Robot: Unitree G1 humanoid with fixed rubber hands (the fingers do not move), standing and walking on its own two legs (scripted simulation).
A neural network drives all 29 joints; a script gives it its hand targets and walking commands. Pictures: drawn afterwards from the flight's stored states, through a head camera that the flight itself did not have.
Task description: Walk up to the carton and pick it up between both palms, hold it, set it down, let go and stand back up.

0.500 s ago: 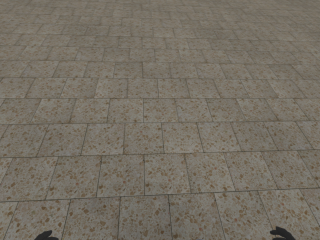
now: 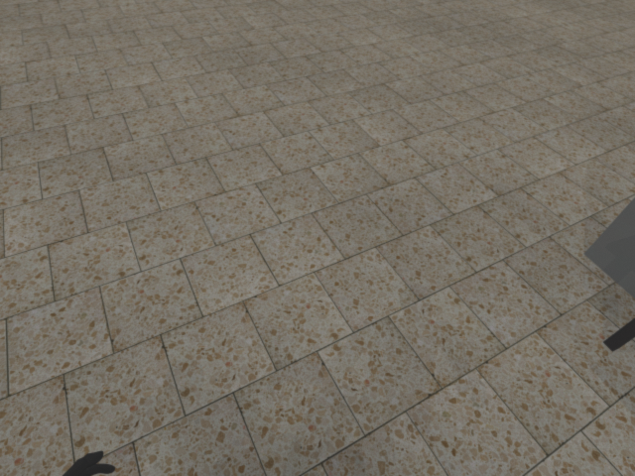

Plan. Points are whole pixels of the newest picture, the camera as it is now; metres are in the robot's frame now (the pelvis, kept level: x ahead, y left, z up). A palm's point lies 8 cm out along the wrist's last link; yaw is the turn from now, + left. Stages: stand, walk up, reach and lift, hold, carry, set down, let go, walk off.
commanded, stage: walk up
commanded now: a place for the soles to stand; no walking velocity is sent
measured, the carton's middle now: out of the picture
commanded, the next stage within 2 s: none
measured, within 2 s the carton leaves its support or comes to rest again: neither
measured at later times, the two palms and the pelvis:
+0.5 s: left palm (272, 372) +0.28 +0.08 -0.05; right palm out of the picture -0.11 -0.46 -0.09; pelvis +0.01 -0.13 +0.00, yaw -28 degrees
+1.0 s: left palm (430, 308) +0.42 -0.17 -0.08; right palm out of the picture -0.15 -0.50 -0.04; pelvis +0.10 -0.27 +0.00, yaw -50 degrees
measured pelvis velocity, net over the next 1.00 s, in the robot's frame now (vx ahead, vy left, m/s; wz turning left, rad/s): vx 0.10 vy -0.27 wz -0.86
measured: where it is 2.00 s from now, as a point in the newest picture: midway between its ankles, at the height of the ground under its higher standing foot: outside the picture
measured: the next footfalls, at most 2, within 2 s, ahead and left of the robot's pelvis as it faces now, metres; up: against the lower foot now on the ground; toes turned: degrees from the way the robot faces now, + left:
right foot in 0.36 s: +0.01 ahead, -0.27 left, +0.00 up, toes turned -27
left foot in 0.68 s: +0.23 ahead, -0.17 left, +0.00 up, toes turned -28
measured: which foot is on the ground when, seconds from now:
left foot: down 0.00-0.36, up 0.38-0.66, down 0.68-1.00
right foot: up 0.00-0.34, down 0.36-0.70, up 0.72-1.00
